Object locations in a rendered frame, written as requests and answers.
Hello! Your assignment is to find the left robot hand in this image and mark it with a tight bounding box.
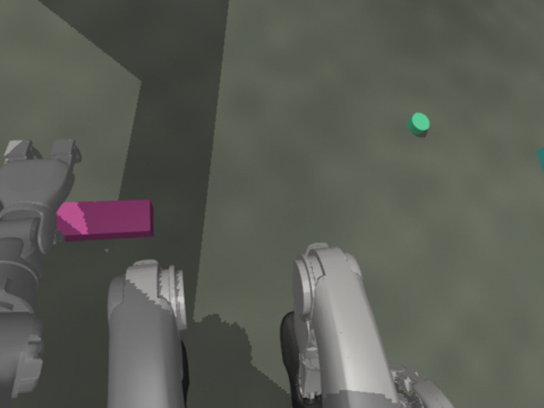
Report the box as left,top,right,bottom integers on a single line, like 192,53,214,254
0,139,82,245

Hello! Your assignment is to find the right robot foot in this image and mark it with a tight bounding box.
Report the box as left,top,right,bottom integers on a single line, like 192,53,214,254
280,311,322,408

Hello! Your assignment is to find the left robot arm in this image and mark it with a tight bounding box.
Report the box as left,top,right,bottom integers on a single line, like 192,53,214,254
0,203,57,408

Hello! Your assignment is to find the right robot hand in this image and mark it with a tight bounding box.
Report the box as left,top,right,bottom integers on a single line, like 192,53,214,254
389,363,456,408

